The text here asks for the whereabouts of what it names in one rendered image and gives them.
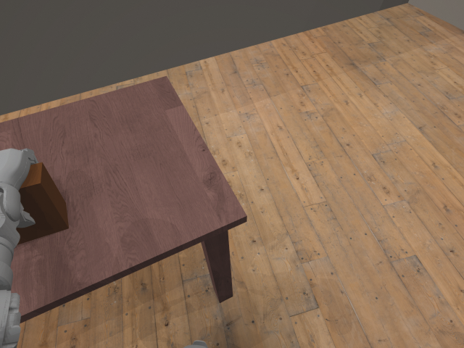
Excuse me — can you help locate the left robot upper arm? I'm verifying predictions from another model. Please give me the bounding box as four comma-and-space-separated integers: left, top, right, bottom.
0, 290, 21, 348

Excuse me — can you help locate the table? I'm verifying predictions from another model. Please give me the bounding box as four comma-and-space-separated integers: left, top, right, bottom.
0, 76, 247, 323

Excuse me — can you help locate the left robot hand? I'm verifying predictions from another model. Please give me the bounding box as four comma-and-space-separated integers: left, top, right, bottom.
0, 148, 38, 228

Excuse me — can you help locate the robot left forearm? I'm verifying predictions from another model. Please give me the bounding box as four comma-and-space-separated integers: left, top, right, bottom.
0, 183, 20, 291

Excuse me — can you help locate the sponge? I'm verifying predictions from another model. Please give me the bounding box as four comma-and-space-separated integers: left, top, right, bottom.
16, 162, 69, 245

